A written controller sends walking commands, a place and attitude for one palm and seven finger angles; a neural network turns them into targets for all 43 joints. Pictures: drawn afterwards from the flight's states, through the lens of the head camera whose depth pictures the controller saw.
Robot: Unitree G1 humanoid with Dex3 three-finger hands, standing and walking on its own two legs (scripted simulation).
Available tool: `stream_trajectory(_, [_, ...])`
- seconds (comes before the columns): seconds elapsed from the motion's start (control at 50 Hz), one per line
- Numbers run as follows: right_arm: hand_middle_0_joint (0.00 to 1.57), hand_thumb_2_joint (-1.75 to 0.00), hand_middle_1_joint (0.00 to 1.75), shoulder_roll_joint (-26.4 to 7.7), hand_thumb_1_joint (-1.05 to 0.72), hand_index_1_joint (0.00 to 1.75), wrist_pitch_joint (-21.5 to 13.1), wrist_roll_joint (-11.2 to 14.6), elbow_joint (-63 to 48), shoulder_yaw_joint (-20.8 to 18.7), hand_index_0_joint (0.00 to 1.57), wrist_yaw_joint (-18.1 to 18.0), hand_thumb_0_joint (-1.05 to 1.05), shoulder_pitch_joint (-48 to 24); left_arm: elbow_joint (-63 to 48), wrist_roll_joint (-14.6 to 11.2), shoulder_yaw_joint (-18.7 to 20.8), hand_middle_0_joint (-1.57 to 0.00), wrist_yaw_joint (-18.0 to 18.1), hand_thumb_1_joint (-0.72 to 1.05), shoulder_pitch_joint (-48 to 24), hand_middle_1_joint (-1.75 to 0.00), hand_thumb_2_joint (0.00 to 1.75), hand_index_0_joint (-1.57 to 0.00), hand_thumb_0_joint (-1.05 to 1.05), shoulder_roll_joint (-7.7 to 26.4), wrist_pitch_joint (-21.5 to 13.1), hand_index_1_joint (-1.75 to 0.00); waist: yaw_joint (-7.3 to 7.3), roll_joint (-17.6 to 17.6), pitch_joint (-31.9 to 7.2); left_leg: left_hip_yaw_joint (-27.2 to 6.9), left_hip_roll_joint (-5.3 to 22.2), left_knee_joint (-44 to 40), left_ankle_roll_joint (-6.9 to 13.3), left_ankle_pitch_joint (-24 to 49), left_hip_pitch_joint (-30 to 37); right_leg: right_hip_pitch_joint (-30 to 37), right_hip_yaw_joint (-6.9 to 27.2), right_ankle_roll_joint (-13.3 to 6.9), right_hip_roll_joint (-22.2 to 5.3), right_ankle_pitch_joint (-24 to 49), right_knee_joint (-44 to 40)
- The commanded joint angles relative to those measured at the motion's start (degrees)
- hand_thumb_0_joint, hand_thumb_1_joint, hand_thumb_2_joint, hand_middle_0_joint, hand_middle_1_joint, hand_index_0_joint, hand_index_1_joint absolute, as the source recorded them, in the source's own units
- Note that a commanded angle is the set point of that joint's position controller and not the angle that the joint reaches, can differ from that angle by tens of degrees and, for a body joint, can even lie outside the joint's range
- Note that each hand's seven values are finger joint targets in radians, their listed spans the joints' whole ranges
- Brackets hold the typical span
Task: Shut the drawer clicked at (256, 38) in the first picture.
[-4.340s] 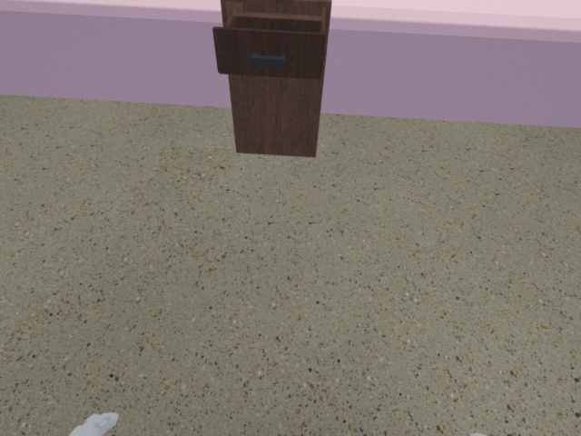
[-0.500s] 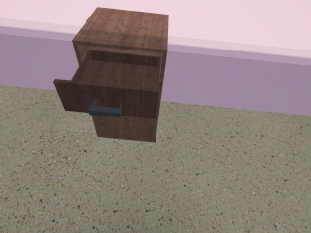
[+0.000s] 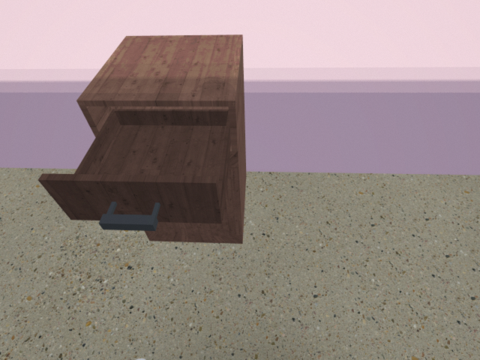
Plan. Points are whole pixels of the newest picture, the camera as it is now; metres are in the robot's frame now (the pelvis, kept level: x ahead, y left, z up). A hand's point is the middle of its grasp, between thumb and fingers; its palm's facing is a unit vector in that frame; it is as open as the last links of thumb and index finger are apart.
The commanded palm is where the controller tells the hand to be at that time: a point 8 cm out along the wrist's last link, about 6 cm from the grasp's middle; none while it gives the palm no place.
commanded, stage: take the last steps up to it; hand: left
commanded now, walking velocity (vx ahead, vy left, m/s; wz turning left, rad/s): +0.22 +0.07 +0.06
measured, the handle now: (132, 214) +0.44 +0.28 -0.08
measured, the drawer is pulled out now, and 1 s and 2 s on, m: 0.28 0.28 0.28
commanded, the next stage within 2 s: come to a stop and stand still in 0.26 s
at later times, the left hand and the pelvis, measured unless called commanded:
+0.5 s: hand out of the picture +0.05 +0.21 -0.18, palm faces +0.12 -0.98 -0.14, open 7.4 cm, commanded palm none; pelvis +0.12 +0.05 +0.01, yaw +1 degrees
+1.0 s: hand out of the picture +0.15 +0.16 -0.15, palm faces +0.03 -0.97 -0.25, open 7.3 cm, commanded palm none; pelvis +0.09 -0.02 +0.01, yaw +0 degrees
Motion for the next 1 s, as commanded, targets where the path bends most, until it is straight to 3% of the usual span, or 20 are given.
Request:
stream_trajectory(0.0, [0.2,-0.9,0.3,-1.1,-0.9,0.3,-0.4,-0.6,-4.4,-0.6,0.2,0.3,0.0,0.3,0.4,0.4,0.4,-0.2,1.0,0.9,7.7,-0.3,0.9,-0.2,0.0,6.0,-0.1,-0.3,0.7,-6.9,2.6,-2.3,4.3,2.9,-1.7,8.9,-10.9,0.1,14.4,-3.9,-15.6,1.0,-25.5])
stream_trajectory(0.08, [0.2,-0.9,0.3,-1.1,-0.9,0.3,0.5,-0.7,-5.5,-0.6,0.2,0.7,0.0,-1.5,1.2,0.6,0.4,-0.2,1.0,0.9,9.7,-0.3,0.9,-0.2,0.0,6.6,-0.6,-0.3,0.29,-6.0,2.2,-0.3,4.3,-6.0,-3.4,11.1,-10.6,0.9,10.1,-4.8,-14.3,8.2,-25.9])
stream_trajectory(0.24, [0.2,-0.9,0.3,-2.7,-0.9,0.3,-0.7,-0.3,-9.8,-0.1,0.2,1.4,0.0,-11.3,4.2,0.9,0.8,-0.2,0.8,0.9,13.6,-0.3,0.9,-0.2,0.0,9.8,-0.2,-0.3,3.55,-8.6,0.5,2.1,2.2,-25.4,-3.5,9.3,-6.9,9.2,10.0,-5.3,-15.7,13.7,-21.6])
stream_trajectory(0.28, [0.2,-0.9,0.3,-3.0,-0.9,0.3,-1.2,-0.3,-9.6,0.1,0.2,1.1,0.0,-10.7,4.8,0.7,0.9,-0.2,0.9,0.9,13.8,-0.3,0.9,-0.2,0.0,9.8,0.4,-0.3,3.23,-8.3,-0.5,3.0,0.7,-30.7,-3.0,10.1,-1.7,9.4,8.9,-4.3,-14.4,14.9,-18.3])
stream_trajectory(0.32, [0.2,-0.9,0.3,-4.6,-0.9,0.3,-2.0,-0.4,-7.4,0.1,0.2,0.6,0.0,-5.2,5.4,0.4,0.6,-0.2,0.9,0.9,13.3,-0.3,0.9,-0.2,0.0,8.4,1.0,-0.3,0.75,-5.4,-2.7,3.6,-0.1,-39.4,-2.5,15.2,10.1,5.5,6.0,-1.5,-10.4,12.0,-10.5])
stream_trajectory(0.34, [0.2,-0.9,0.3,-8.8,-0.9,0.3,-2.4,-0.6,-6.4,-0.9,0.2,0.1,0.0,0.0,4.5,0.3,0.1,-0.2,0.7,0.9,13.9,-0.3,0.9,-0.2,0.0,6.5,1.3,-0.3,-1.01,3.5,-5.6,-3.9,6.6,-41.2,-0.2,22.7,18.1,-0.3,2.3,1.0,-5.3,3.1,-0.3])
stream_trajectory(0.36, [0.2,-0.9,0.3,-12.7,-0.9,0.3,-2.1,-0.7,-6.1,-1.4,0.2,-0.6,0.0,2.5,3.9,-0.2,-0.7,-0.2,0.8,0.9,14.7,-0.3,0.9,-0.2,0.0,3.2,1.5,-0.3,-1.24,14.2,-7.4,-15.7,17.4,-44.4,5.1,35.5,23.0,-9.1,-0.9,3.8,0.1,-15.1,9.7])
stream_trajectory(0.38, [0.2,-0.9,0.3,-11.7,-0.9,0.3,-1.2,-0.4,-5.8,-0.7,0.2,-1.3,0.0,1.5,4.0,0.1,-1.1,-0.2,1.4,0.9,13.7,-0.3,0.9,-0.2,0.0,3.3,1.9,-0.3,-0.83,10.0,-6.2,-16.0,20.1,-45.5,8.5,42.6,18.9,-8.7,4.2,3.7,-0.6,-22.0,15.4])
stream_trajectory(0.44, [0.2,-0.9,0.3,-7.1,-0.9,0.3,-1.3,-0.1,-7.0,1.1,0.2,-2.6,0.0,-8.9,6.8,0.0,-1.6,-0.2,1.9,0.9,14.5,-0.3,0.9,-0.2,0.0,2.6,3.2,-0.3,2.32,5.8,-2.1,-8.4,15.9,-45.4,7.1,52.0,9.7,-2.9,8.7,4.5,-3.3,-15.2,14.2])
stream_trajectory(0.5, [0.2,-0.9,0.3,-8.5,-0.9,0.3,-0.5,0.1,-6.5,0.0,0.2,-3.2,0.0,-8.5,6.6,0.1,-1.0,-0.2,2.0,0.9,14.4,-0.3,0.9,-0.2,0.0,3.9,4.8,-0.3,1.53,2.8,-4.9,-6.0,15.8,-43.8,7.0,60.2,13.4,-2.8,8.6,5.3,-2.0,-11.3,13.8])
stream_trajectory(0.62, [0.2,-0.9,0.3,-10.2,-0.9,0.3,1.1,-0.3,-8.2,-1.6,0.2,-3.4,0.0,-10.7,2.0,0.6,0.9,-0.2,1.7,0.9,10.7,-0.3,0.9,-0.2,0.0,5.6,7.6,-0.3,1.63,5.1,-3.9,-5.3,17.0,-45.0,8.7,45.5,8.7,-7.3,11.0,5.2,-0.4,-10.9,23.5])
stream_trajectory(0.72, [0.2,-0.9,0.3,-10.5,-0.9,0.3,1.5,-0.9,-8.9,-2.1,0.2,-2.4,0.0,-11.8,-0.6,0.4,0.5,-0.2,1.5,0.9,7.8,-0.3,0.9,-0.2,0.0,5.0,7.2,-0.3,1.28,10.1,-3.8,-5.7,14.8,-46.1,7.2,28.2,6.1,-2.7,8.7,4.5,-0.3,-10.5,12.2])
stream_trajectory(0.76, [0.2,-0.9,0.3,-10.7,-0.9,0.3,1.7,-0.8,-8.8,-2.3,0.2,-2.0,0.0,-11.7,-0.6,0.4,0.4,-0.2,1.5,0.9,8.6,-0.3,0.9,-0.2,0.0,5.1,6.5,-0.3,1.85,9.2,-4.5,-6.1,13.9,-44.7,6.1,23.3,5.3,1.3,7.7,4.2,0.4,-7.9,3.9])
stream_trajectory(0.8, [0.2,-0.9,0.3,-9.9,-0.9,0.3,1.9,-0.2,-8.5,-2.3,0.2,-1.5,0.0,-10.5,0.4,0.7,0.4,-0.2,1.6,0.9,11.1,-0.3,0.9,-0.2,0.0,6.4,5.7,-0.3,2.91,3.2,-5.5,-3.4,9.6,-39.5,2.4,14.9,1.3,9.0,7.3,4.4,0.5,3.0,-9.4])
stream_trajectory(0.82, [0.2,-0.9,0.3,-6.8,-0.9,0.3,2.1,0.3,-8.6,-2.0,0.2,-1.2,0.0,-8.4,-0.1,1.2,0.6,-0.2,1.8,0.9,10.0,-0.3,0.9,-0.2,0.0,9.3,4.9,-0.3,1.92,-6.4,-5.3,0.1,4.5,-32.5,-1.0,7.7,-1.0,9.2,15.3,2.7,-5.6,4.6,-16.7])
stream_trajectory(0.84, [0.2,-0.9,0.3,-3.3,-0.9,0.3,2.4,0.5,-9.5,-0.9,0.2,-0.8,0.0,-8.5,-0.9,1.1,0.6,-0.2,1.9,0.9,6.4,-0.3,0.9,-0.2,0.0,13.2,4.3,-0.3,0.35,-17.5,-2.9,2.5,0.1,-29.4,-3.4,-1.0,-3.5,4.7,23.4,-1.2,-13.4,6.7,-19.7])
stream_trajectory(0.86, [0.2,-0.9,0.3,-4.3,-0.9,0.3,2.8,0.2,-10.1,-0.8,0.2,-0.7,0.0,-10.5,-1.6,0.8,0.4,-0.2,1.8,0.9,5.2,-0.3,0.9,-0.2,0.0,13.6,4.4,-0.3,1.83,-15.1,-2.1,0.2,0.2,-25.0,-3.1,-4.3,-0.5,-1.1,23.2,-4.4,-15.8,2.8,-21.8])
stream_trajectory(0.88, [0.2,-0.9,0.3,-4.3,-0.9,0.3,3.3,0.0,-9.9,-1.1,0.2,-0.6,0.0,-11.0,-1.9,0.9,0.4,-0.2,1.9,0.9,3.2,-0.3,0.9,-0.2,0.0,12.9,4.4,-0.3,1.49,-15.3,-1.5,-1.1,0.4,-21.7,-2.8,-3.8,-0.1,-3.7,22.3,-5.1,-13.8,-3.5,-22.9])
stream_trajectory(0.9, [0.2,-0.9,0.3,-4.6,-0.9,0.3,3.4,-0.2,-9.0,-0.9,0.2,-0.6,0.0,-10.2,-1.9,0.7,0.4,-0.2,2.0,0.9,1.7,-0.3,0.9,-0.2,0.0,12.0,4.4,-0.3,1.0,-16.8,0.4,-2.1,0.4,-19.8,-2.5,-1.8,-1.2,-3.9,21.8,-5.0,-12.1,-5.2,-23.0])
stream_trajectory(0.98, [0.2,-0.9,0.3,-3.7,-0.9,0.3,2.6,0.1,-5.6,-0.2,0.2,-0.9,0.0,-5.8,-0.9,0.2,-0.1,-0.2,1.8,0.9,2.0,-0.3,0.9,-0.2,0.0,9.4,4.0,-0.3,0.31,-10.3,0.7,-1.8,0.0,-21.1,-2.7,2.8,-0.3,0.7,15.9,-4.5,-8.6,3.8,-19.6])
